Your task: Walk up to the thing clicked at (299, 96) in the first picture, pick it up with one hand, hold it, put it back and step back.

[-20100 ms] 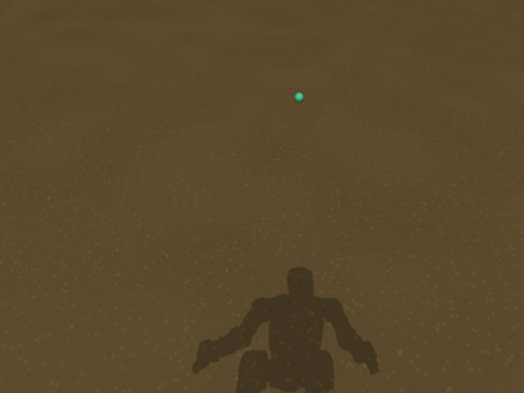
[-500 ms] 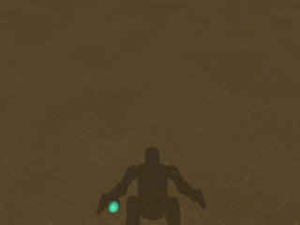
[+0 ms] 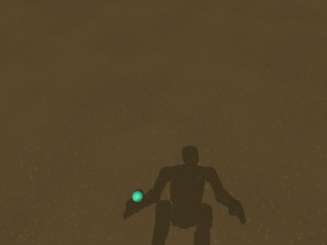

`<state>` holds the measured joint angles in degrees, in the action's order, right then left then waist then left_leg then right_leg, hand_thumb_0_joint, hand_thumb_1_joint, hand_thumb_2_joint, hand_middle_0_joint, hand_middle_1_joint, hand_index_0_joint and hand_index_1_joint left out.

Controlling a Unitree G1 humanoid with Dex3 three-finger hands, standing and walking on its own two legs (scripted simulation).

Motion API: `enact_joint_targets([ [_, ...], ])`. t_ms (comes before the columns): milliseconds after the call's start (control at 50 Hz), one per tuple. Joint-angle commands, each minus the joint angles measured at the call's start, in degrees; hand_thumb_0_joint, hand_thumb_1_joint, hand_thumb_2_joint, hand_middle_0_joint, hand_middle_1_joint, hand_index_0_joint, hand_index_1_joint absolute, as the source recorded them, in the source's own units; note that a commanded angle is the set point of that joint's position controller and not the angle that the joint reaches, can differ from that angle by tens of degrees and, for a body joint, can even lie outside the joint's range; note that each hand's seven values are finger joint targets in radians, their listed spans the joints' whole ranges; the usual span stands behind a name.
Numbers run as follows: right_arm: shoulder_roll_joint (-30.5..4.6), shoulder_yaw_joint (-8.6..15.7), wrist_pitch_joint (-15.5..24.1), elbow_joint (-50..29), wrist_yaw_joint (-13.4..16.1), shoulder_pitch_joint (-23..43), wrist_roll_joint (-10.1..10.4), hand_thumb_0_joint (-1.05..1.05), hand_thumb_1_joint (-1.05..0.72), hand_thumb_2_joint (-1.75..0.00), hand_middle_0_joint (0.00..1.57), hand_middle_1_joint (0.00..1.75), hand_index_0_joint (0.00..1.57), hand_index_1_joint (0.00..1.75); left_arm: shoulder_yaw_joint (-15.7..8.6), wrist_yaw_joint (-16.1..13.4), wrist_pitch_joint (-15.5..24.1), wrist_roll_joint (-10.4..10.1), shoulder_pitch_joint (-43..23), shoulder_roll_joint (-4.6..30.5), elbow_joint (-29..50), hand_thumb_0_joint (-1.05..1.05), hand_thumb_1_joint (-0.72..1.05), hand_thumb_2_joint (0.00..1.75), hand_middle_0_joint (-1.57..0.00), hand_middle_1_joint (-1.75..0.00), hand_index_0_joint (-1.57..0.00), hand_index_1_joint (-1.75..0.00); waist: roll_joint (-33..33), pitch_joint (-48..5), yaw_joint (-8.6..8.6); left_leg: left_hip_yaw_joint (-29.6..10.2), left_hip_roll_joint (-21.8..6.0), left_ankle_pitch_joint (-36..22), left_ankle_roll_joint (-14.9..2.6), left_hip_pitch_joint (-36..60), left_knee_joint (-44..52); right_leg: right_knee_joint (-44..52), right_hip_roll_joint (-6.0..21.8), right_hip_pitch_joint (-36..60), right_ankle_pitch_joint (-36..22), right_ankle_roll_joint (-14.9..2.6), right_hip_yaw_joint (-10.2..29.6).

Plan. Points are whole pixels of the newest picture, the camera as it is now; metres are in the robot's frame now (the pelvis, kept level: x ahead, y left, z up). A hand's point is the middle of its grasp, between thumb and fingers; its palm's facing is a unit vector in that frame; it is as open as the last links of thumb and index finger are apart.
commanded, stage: walk up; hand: left
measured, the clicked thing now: (137, 196) +0.50 +0.25 -0.74
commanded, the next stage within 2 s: none
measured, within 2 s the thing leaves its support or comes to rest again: neither
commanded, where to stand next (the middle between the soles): +0.09 +0.04 m, yaw -4 degrees
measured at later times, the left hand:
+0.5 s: hand out of the picture +0.07 +0.29 -0.15, palm faces -0.01 -0.92 -0.40, open 7.4 cm
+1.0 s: hand out of the picture +0.15 +0.30 -0.15, palm faces -0.08 -0.94 -0.33, open 7.4 cm
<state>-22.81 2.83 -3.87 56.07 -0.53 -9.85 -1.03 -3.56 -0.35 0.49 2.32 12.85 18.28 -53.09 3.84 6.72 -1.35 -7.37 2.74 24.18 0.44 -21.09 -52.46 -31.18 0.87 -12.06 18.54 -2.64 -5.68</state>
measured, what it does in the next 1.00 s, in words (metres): steps on the spot: left foot, then right foot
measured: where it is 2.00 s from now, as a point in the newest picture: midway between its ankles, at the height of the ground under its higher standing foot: outside the picture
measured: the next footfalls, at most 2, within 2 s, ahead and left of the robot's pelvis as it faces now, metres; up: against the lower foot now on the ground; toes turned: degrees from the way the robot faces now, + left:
left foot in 0.14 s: +0.04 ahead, +0.16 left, +0.00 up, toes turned -1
right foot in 0.44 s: +0.09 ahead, -0.11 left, +0.00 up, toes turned -2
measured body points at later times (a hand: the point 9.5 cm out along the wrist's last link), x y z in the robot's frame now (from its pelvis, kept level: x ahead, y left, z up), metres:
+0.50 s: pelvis +0.01 +0.02 -0.01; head +0.02 +0.02 +0.44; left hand +0.07 +0.34 -0.12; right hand +0.12 -0.28 -0.12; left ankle +0.00 +0.14 -0.73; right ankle +0.05 -0.11 -0.74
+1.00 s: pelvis +0.02 +0.05 +0.01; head +0.04 +0.06 +0.46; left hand +0.16 +0.34 -0.12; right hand +0.09 -0.25 -0.12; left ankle +0.00 +0.16 -0.73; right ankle +0.05 -0.11 -0.73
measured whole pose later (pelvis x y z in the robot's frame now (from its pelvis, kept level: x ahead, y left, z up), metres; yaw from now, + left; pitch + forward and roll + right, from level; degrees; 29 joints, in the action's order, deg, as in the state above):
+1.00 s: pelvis +0.02 +0.05 +0.01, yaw -2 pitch -3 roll +0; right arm -19.4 1.2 -0.4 61.6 -0.7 -6.1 0.0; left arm 0.3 0.0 0.5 -0.3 2.8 20.8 -60.9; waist -1.7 4.9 1.0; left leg 2.2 0.8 15.9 -1.2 -5.8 -24.5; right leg -24.3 3.4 -11.0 10.6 3.3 2.2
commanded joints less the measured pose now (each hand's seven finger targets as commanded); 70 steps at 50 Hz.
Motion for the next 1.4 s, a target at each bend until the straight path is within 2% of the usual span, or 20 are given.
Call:
enact_joint_targets([
  [0,-9.5,1.8,3.5,-8.4,-0.1,9.7,-1.3,0.00,-0.90,-0.90,0.20,0.30,0.20,0.30,-5.2,-1.0,2.0,-0.7,8.6,18.1,3.8,0.00,0.90,0.90,-0.20,-0.30,-0.20,-0.30,-13.3,-4.6,-5.58,3.9,-3.0,5.3,-0.27,-12.1,13.2,8.1,16.4,20.7,-22.0,-7.95,18.5],
  [60,-8.5,2.0,4.6,-7.1,-0.4,4.6,-0.9,0.00,-0.90,-0.90,0.20,0.30,0.20,0.30,-4.9,-0.3,2.0,-0.7,5.4,18.9,5.9,0.00,0.90,0.90,-0.20,-0.30,-0.20,-0.30,-14.2,-5.1,-2.26,7.7,-1.8,2.0,-1.68,-0.6,18.1,6.9,15.3,11.1,-25.8,-7.73,14.6],
  [120,-8.0,2.7,5.1,-4.4,-0.3,-2.9,-0.5,0.00,-0.90,-0.90,0.20,0.30,0.20,0.30,-2.9,0.0,1.8,-1.1,-0.2,15.7,7.8,0.00,0.90,0.90,-0.20,-0.30,-0.20,-0.30,-9.1,-8.6,3.21,8.6,-1.5,-13.6,-3.16,17.9,29.2,0.9,10.7,-2.0,-19.5,-3.16,8.1],
  [160,-14.3,4.1,5.6,-4.9,0.2,-4.6,-1.2,0.00,-0.90,-0.90,0.20,0.30,0.20,0.30,-1.1,0.4,1.5,-1.7,-2.7,10.1,9.0,0.00,0.90,0.90,-0.20,-0.30,-0.20,-0.30,6.6,-9.8,4.68,-16.2,-17.5,-5.5,-9.57,23.4,36.0,-11.4,-0.3,-15.9,5.4,1.78,1.7],
  [180,-16.7,4.6,5.5,-5.4,0.1,-4.0,-0.7,0.00,-0.90,-0.90,0.20,0.30,0.20,0.30,-2.4,-0.1,1.0,-1.3,-3.0,14.3,7.7,0.00,0.90,0.90,-0.20,-0.30,-0.20,-0.30,6.7,-6.4,5.31,-20.9,-23.3,5.7,-15.69,13.7,38.6,-19.0,0.6,-14.1,17.6,1.18,5.8],
  [200,-16.8,4.9,5.3,-6.0,0.1,-1.7,-0.5,0.00,-0.90,-0.90,0.20,0.30,0.20,0.30,-2.6,0.0,1.2,-1.1,-1.3,16.2,7.1,0.00,0.90,0.90,-0.20,-0.30,-0.20,-0.30,6.6,-2.9,4.12,-20.6,-23.6,9.4,-17.30,10.1,39.9,-21.5,2.1,-13.5,17.1,0.91,7.3],
  [340,-11.7,2.5,5.7,-8.6,0.0,3.9,-0.7,0.00,-0.90,-0.90,0.20,0.30,0.20,0.30,-1.5,0.4,2.6,-1.7,3.3,13.4,2.6,0.00,0.90,0.90,-0.20,-0.30,-0.20,-0.30,6.7,-2.6,1.35,-2.3,-14.6,-18.5,-10.37,9.9,33.4,-5.5,1.0,-6.2,4.7,2.46,4.7],
  [400,-10.4,2.0,4.2,-9.5,-0.2,7.2,0.2,0.00,-0.90,-0.90,0.20,0.30,0.20,0.30,-1.4,-0.7,3.1,-1.4,6.1,13.3,0.0,0.00,0.90,0.90,-0.20,-0.30,-0.20,-0.30,4.8,-4.1,-1.04,2.1,-12.0,-14.8,-7.07,2.9,26.8,5.4,-0.7,5.4,-8.0,2.17,3.1],
  [420,-8.8,1.5,3.8,-9.6,-0.2,7.0,0.7,0.00,-0.90,-0.90,0.20,0.30,0.20,0.30,-1.7,-1.0,3.3,-1.2,5.4,14.6,-0.1,0.00,0.90,0.90,-0.20,-0.30,-0.20,-0.30,1.5,-4.7,-1.15,3.5,-10.1,-12.6,-4.96,0.8,24.6,7.4,0.6,8.0,-12.8,1.52,6.1],
  [460,-6.4,0.9,3.1,-9.4,-0.2,5.3,1.2,0.00,-0.90,-0.90,0.20,0.30,0.20,0.30,-2.6,-1.6,3.9,-0.8,3.4,20.3,0.8,0.00,0.90,0.90,-0.20,-0.30,-0.20,-0.30,-9.5,-5.7,0.05,6.8,-3.4,-1.8,-0.73,-1.2,13.9,15.3,15.5,4.9,-9.7,-5.31,27.5],
  [500,-9.0,2.1,2.1,-6.5,0.0,0.8,0.7,0.00,-0.90,-0.90,0.20,0.30,0.20,0.30,-2.4,-1.4,3.6,-0.5,-3.5,21.6,2.6,0.00,0.90,0.90,-0.20,-0.30,-0.20,-0.30,-10.6,-3.0,1.86,3.6,-4.7,7.7,-1.31,5.9,6.7,16.1,19.9,-6.9,-0.4,-11.01,30.6],
  [600,-8.4,1.9,4.0,-2.9,-0.2,-2.4,0.5,0.00,-0.90,-0.90,0.20,0.30,0.20,0.30,-0.6,-0.9,3.1,-1.4,-7.1,16.4,2.3,0.00,0.90,0.90,-0.20,-0.30,-0.20,-0.30,-11.9,-8.9,3.77,4.6,-5.7,-10.6,-1.75,13.2,28.6,6.2,10.6,-2.1,-16.5,-2.69,14.6],
  [640,-11.1,2.3,4.9,-3.0,0.4,-0.1,0.0,0.00,-0.90,-0.90,0.20,0.30,0.20,0.30,0.1,-0.7,2.7,-2.4,-5.6,13.7,2.1,0.00,0.90,0.90,-0.20,-0.30,-0.20,-0.30,-6.6,-12.3,1.71,-2.6,-11.9,-24.8,-3.86,15.4,31.8,-0.8,5.0,-0.9,-20.9,0.74,9.6],
  [660,-11.8,1.9,5.1,-3.4,0.4,4.5,0.4,0.00,-0.90,-0.90,0.20,0.30,0.20,0.30,0.4,-0.5,2.3,-2.9,-4.5,13.2,0.7,0.00,0.90,0.90,-0.20,-0.30,-0.20,-0.30,-5.2,-11.0,-0.55,-3.9,-13.2,-21.3,-4.83,12.4,31.1,2.5,3.2,-0.1,-13.5,1.58,8.6],
  [1000,-9.7,1.4,4.6,2.9,0.8,6.3,0.8,0.00,-0.90,-0.90,0.20,0.30,0.20,0.30,1.5,-0.6,1.0,-2.5,-12.4,14.0,-5.7,0.00,0.90,0.90,-0.20,-0.30,-0.20,-0.30,-1.3,-9.5,1.70,5.2,-9.7,-28.6,-2.03,15.7,34.1,7.8,5.5,6.2,-22.4,1.29,8.3],
  [1220,-9.6,1.4,4.3,3.3,0.4,9.1,0.4,0.00,-0.90,-0.90,0.20,0.30,0.20,0.30,1.3,-0.4,1.0,-1.8,-11.8,13.9,-8.2,0.00,0.90,0.90,-0.20,-0.30,-0.20,-0.30,-2.7,-6.3,1.14,4.7,-9.7,-11.7,-2.63,12.9,38.2,10.8,5.3,5.4,-15.3,2.18,9.5],
  [1240,-13.8,3.3,4.2,0.7,-0.8,5.4,-0.7,0.00,-0.90,-0.90,0.20,0.30,0.20,0.30,-0.3,0.0,1.7,-0.8,-7.1,17.5,-7.0,0.00,0.90,0.90,-0.20,-0.30,-0.20,-0.30,0.2,-9.9,1.64,5.6,-7.9,8.0,-5.01,14.6,35.3,7.9,2.6,6.0,5.9,0.47,7.2],
  [1280,-13.3,3.6,3.8,0.6,-1.6,3.8,-1.2,0.00,-0.90,-0.90,0.20,0.30,0.20,0.30,-0.9,0.3,1.9,-0.2,-6.5,17.4,-7.3,0.00,0.90,0.90,-0.20,-0.30,-0.20,-0.30,0.5,-4.7,1.89,1.8,-9.1,20.6,-6.46,11.5,36.9,5.9,1.6,-1.9,14.6,0.35,7.5],
  [1320,-12.8,3.8,3.6,-0.5,-2.0,4.0,-1.3,0.00,-0.90,-0.90,0.20,0.30,0.20,0.30,-0.8,0.6,2.0,-0.1,-7.2,15.2,-5.7,0.00,0.90,0.90,-0.20,-0.30,-0.20,-0.30,2.0,0.1,2.47,-1.7,-12.2,18.9,-8.37,10.3,39.9,0.9,-0.5,-6.4,9.2,0.96,4.4],
  [1380,-11.9,3.8,4.0,-3.0,-1.8,5.5,-1.0,0.00,-0.90,-0.90,0.20,0.30,0.20,0.30,-0.5,0.4,3.3,-0.1,-3.1,13.1,-4.6,0.00,0.90,0.90,-0.20,-0.30,-0.20,-0.30,-0.9,-0.3,0.25,0.9,-12.5,-1.7,-8.78,14.1,32.2,5.4,-0.5,-4.2,-1.3,0.75,3.0],
])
